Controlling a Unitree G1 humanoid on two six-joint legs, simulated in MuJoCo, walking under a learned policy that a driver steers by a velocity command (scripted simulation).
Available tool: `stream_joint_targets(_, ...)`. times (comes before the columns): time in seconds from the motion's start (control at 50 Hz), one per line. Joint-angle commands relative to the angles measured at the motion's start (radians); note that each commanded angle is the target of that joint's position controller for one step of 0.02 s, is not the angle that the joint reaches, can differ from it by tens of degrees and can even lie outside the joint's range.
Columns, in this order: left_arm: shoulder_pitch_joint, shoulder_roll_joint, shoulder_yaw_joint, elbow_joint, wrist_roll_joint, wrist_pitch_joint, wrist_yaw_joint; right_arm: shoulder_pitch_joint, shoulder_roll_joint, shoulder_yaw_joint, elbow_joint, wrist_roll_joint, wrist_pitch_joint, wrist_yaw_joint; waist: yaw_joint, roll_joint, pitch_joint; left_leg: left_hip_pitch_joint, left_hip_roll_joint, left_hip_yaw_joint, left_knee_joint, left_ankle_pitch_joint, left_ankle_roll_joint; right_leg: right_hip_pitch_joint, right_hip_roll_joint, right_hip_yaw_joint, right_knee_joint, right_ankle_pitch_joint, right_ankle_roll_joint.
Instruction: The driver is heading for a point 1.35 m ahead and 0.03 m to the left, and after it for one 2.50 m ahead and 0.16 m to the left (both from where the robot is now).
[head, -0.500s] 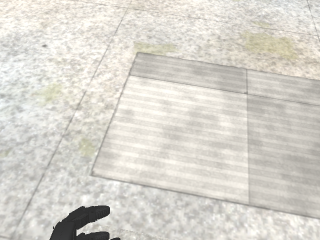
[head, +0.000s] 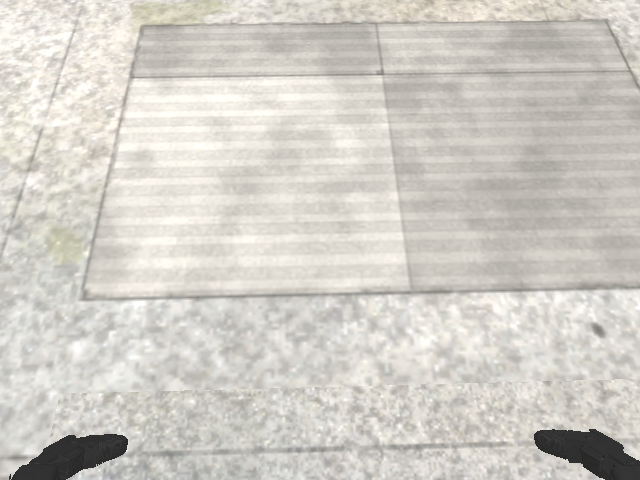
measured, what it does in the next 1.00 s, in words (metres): goes down: right foot 0.03 m lower, then left foot 0.03 m higher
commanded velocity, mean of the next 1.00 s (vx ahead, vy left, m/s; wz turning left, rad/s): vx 1.00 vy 0.00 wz -0.02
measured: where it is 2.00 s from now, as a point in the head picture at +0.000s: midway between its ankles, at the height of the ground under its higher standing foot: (514, 383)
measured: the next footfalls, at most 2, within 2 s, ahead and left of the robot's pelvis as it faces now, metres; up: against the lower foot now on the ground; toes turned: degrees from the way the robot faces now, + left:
right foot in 0.04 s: -0.02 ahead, -0.16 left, -0.03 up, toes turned -17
left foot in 0.40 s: +0.07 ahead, -0.09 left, +0.00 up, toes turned -12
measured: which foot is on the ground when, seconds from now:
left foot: down 0.00-0.14, up 0.16-0.38, down 0.40-0.68, up 0.70-0.78, down 0.80-1.00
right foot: up 0.00-0.02, down 0.04-0.38, up 0.40-0.62, down 0.64-0.68, up 0.70-0.78, down 0.80-0.84, up 0.86-1.00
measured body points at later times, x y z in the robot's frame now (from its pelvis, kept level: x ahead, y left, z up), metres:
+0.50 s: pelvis +0.04 -0.14 -0.05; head +0.08 -0.14 +0.40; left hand +0.40 -0.09 -0.08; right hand -0.03 -0.42 -0.15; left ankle +0.03 -0.09 -0.69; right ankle -0.04 -0.25 -0.56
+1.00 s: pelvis +0.09 -0.28 -0.04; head +0.17 -0.31 +0.40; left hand +0.34 -0.05 -0.09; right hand +0.23 -0.55 -0.16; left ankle +0.06 -0.16 -0.68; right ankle +0.04 -0.43 -0.54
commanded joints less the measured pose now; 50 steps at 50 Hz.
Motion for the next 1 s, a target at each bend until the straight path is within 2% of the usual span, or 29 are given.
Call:
stream_joint_targets(0.02,-0.123,0.029,0.009,-0.125,-0.016,-0.021,0.003,-0.015,-0.146,-0.045,-0.076,-0.013,-0.001,0.028,-0.019,0.222,-0.174,0.276,0.237,-0.266,-0.263,0.265,0.165,-0.092,-0.053,-0.1,-0.178,0.0,0.002)
stream_joint_targets(0.08,-0.004,0.039,0.017,-0.113,0.01,-0.03,0.006,-0.08,-0.128,-0.039,-0.114,0.0,0.028,0.021,0.027,0.204,-0.16,0.189,0.215,-0.144,-0.128,0.301,0.123,0.105,-0.093,-0.128,-0.481,-0.029,-0.066)
stream_joint_targets(0.16,0.089,0.023,-0.003,0.049,0.042,-0.105,0.022,0.092,-0.096,-0.035,-0.065,0.032,0.089,0.04,-0.073,-0.164,-0.2,0.083,-0.014,0.096,0.435,0.199,0.019,0.545,0.103,-0.363,-0.913,0.499,-0.072)
stream_joint_targets(0.2,0.26,0.066,0.003,0.104,0.075,-0.108,0.028,-0.116,-0.082,-0.005,-0.183,0.041,0.075,0.034,0.028,-0.264,-0.182,-0.525,-0.061,0.015,0.792,-0.192,-0.036,0.915,0.042,-0.173,-0.804,0.883,-0.162)
stream_joint_targets(0.24,0.279,0.145,0.027,0.074,0.098,-0.094,0.077,-0.325,-0.082,0.019,-0.295,0.025,0.028,0.059,0.066,-0.125,-0.249,-0.709,-0.123,-0.147,0.731,-0.149,-0.04,0.954,-0.071,0.106,-0.704,0.802,-0.132)
stream_joint_targets(0.3,-0.07,0.154,0.014,-0.08,0.084,-0.135,0.093,-0.044,-0.12,0.007,-0.256,0.059,0.056,0.044,-0.196,0.03,-0.32,-0.579,-0.068,-0.408,0.731,-0.149,0.064,0.743,-0.29,0.317,-0.731,0.723,-0.171)
stream_joint_targets(0.36,-0.425,0.075,-0.02,-0.104,0.049,-0.152,0.048,0.587,-0.144,-0.04,-0.042,0.038,0.101,-0.02,-0.577,0.149,-0.228,0.383,-0.192,-0.069,0.043,0.046,0.185,0.026,0.055,-0.081,-0.45,0.803,-0.033)
stream_joint_targets(0.38,-0.467,-0.023,-0.047,-0.111,0.06,-0.149,0.04,0.74,-0.104,-0.055,0.066,0.055,0.09,-0.021,-0.627,0.289,-0.267,0.636,-0.101,-0.222,-0.136,0.409,0.269,-0.211,0.185,-0.03,0.029,-0.025,-0.055)
stream_joint_targets(0.4,-0.483,-0.23,-0.114,-0.126,0.075,-0.133,0.025,0.641,-0.036,-0.043,0.111,0.038,0.081,0.002,-0.473,0.333,-0.244,0.52,-0.199,-0.351,-0.029,0.195,0.206,-0.273,0.322,0.097,0.458,-0.219,-0.082)
stream_joint_targets(0.42,-0.262,-0.234,-0.13,-0.167,0.072,-0.113,0.0,0.254,-0.071,-0.037,-0.023,0.052,0.07,-0.001,-0.186,0.331,-0.219,0.314,-0.095,-0.845,-0.316,-0.109,0.212,-0.296,0.278,0.268,0.357,-0.038,-0.084)
stream_joint_targets(0.44,-0.085,-0.086,-0.096,-0.144,0.104,-0.079,-0.019,-0.017,-0.058,-0.037,-0.107,0.071,0.062,-0.007,-0.024,0.163,-0.149,0.129,0.028,-0.95,-0.292,-0.008,0.219,-0.219,0.25,0.206,0.421,0.1,-0.039)
stream_joint_targets(0.48,-0.016,0.014,-0.065,-0.088,0.107,-0.034,0.007,-0.079,-0.022,-0.019,-0.102,0.057,0.042,-0.01,0.007,0.011,-0.088,-0.112,-0.029,-0.809,-0.24,0.16,0.306,-0.166,0.16,-0.007,0.536,0.09,0.026)
stream_joint_targets(0.5,0.026,0.01,-0.065,-0.104,0.081,-0.018,0.011,-0.117,-0.085,-0.03,-0.101,0.055,0.025,-0.025,0.06,0.047,-0.092,-0.077,-0.002,-0.788,-0.188,0.247,0.336,-0.234,0.135,0.005,0.598,0.142,0.066)
stream_joint_targets(0.58,-0.198,0.009,-0.083,-0.173,0.013,-0.002,0.022,-0.077,-0.093,-0.018,-0.072,0.023,0.006,-0.059,0.015,-0.039,-0.183,-0.287,-0.059,-0.629,-0.065,0.432,0.28,0.009,0.056,-0.07,0.374,0.214,0.065)
stream_joint_targets(0.66,-0.126,-0.113,-0.135,-0.165,-0.015,-0.084,0.0,0.094,-0.071,-0.042,-0.001,-0.003,0.04,-0.063,-0.028,-0.031,-0.162,0.049,-0.205,-0.395,0.179,0.621,0.192,0.091,0.012,-0.106,-0.692,-0.062,-0.039)
stream_joint_targets(0.68,0.1,-0.1,-0.134,-0.059,0.057,-0.157,-0.011,0.07,-0.123,-0.056,0.011,-0.027,0.048,-0.037,0.032,-0.165,-0.23,-0.085,-0.367,-0.115,0.477,0.796,0.054,0.453,0.077,-0.275,-0.802,0.185,-0.055)
stream_joint_targets(0.7,0.302,-0.024,-0.105,0.051,0.07,-0.195,-0.032,-0.065,-0.135,-0.071,-0.046,0.002,0.04,-0.018,0.105,-0.341,-0.269,-0.557,-0.482,-0.025,0.77,0.308,-0.054,1.001,-0.044,-0.088,-0.982,0.891,-0.157)
stream_joint_targets(0.72,0.327,0.025,-0.082,0.093,0.027,-0.223,-0.025,-0.206,-0.117,-0.044,-0.082,0.001,0.037,-0.007,0.142,-0.231,-0.075,-0.641,-0.394,-0.158,0.864,0.051,0.056,0.853,-0.075,-0.008,-1.234,0.949,-0.134)
stream_joint_targets(0.76,0.038,-0.053,-0.085,0.092,0.027,-0.198,0.004,0.034,-0.097,-0.06,-0.052,0.056,0.054,0.025,-0.178,0.011,-0.011,-0.047,-0.418,-0.24,0.594,0.003,0.211,0.538,-0.083,-0.325,-1.729,1.058,-0.004)
stream_joint_targets(0.78,-0.204,0.053,-0.067,0.029,0.02,-0.187,0.02,0.125,-0.158,-0.075,-0.093,0.083,0.078,0.06,-0.392,-0.02,-0.084,0.036,-0.441,-0.251,0.357,0.002,0.161,0.565,-0.125,-0.273,-1.586,1.631,-0.014)
stream_joint_targets(0.8,-0.271,0.181,-0.032,-0.019,-0.004,-0.193,0.052,0.112,-0.162,-0.064,-0.106,0.101,0.102,0.1,-0.432,0.013,-0.262,0.1,-0.434,-0.271,0.113,0.12,0.111,0.697,-0.128,-0.266,-1.329,1.993,-0.049)
stream_joint_targets(0.82,0.044,0.205,-0.015,0.005,-0.027,-0.202,0.053,-0.003,-0.084,-0.003,-0.129,0.033,0.125,0.106,-0.181,-0.181,-0.342,0.329,-0.539,-0.119,-0.153,0.085,0.093,0.702,-0.07,-0.315,-1.221,2.48,0.046)
stream_joint_targets(0.84,0.123,0.217,0.001,0.043,-0.067,-0.203,0.061,0.13,-0.097,-0.016,-0.08,-0.039,0.075,0.082,-0.214,-0.078,-0.358,0.947,-0.463,-0.258,-0.158,0.311,0.216,0.103,-0.043,-0.265,-0.848,2.363,0.182)
stream_joint_targets(0.86,-0.24,0.265,0.003,-0.102,-0.091,-0.181,0.07,0.394,-0.167,-0.087,0.037,0.011,0.082,0.032,-0.488,0.309,-0.422,0.841,-0.361,-0.512,-0.171,0.638,0.279,-0.043,0.066,-0.167,-0.212,1.212,0.126)
stream_joint_targets(0.88,-0.207,0.122,-0.049,-0.161,-0.006,-0.176,0.063,0.252,-0.171,-0.089,0.038,0.03,0.104,-0.026,-0.285,0.67,-0.566,0.813,-0.215,-0.849,-0.089,0.672,0.386,-0.181,0.07,0.116,0.181,0.144,0.024)
stream_joint_targets(0.9,-0.323,0.055,-0.093,-0.187,0.046,-0.203,0.033,0.258,-0.127,-0.103,0.004,0.047,0.126,-0.063,-0.3,0.476,-0.529,0.618,-0.187,-0.881,0.019,0.811,0.388,-0.174,0.046,0.205,0.336,-0.049,-0.055)
stream_joint_targets(0.94,-0.334,-0.042,-0.133,-0.24,0.067,-0.229,-0.008,0.247,-0.149,-0.104,0.037,0.041,0.08,-0.059,-0.248,0.107,-0.359,0.404,-0.149,-0.899,-0.059,0.785,0.379,-0.33,0.074,0.221,0.439,-0.275,-0.073)
stream_joint_targets(0.98,-0.383,-0.018,-0.126,-0.304,0.082,-0.217,0.013,0.107,-0.212,-0.12,0.022,-0.002,0.009,-0.039,-0.233,0.058,-0.175,0.144,-0.066,-0.977,-0.211,0.739,0.379,-0.489,0.09,0.261,0.742,-0.531,-0.037)
stream_joint_targets(1.0,-0.374,-0.021,-0.139,-0.32,0.079,-0.198,0.034,0.104,-0.206,-0.116,0.034,0.011,-0.016,-0.02,-0.216,0.04,-0.159,0.079,-0.051,-1.009,-0.275,0.529,0.36,-0.508,0.045,0.341,0.671,-0.668,-0.043)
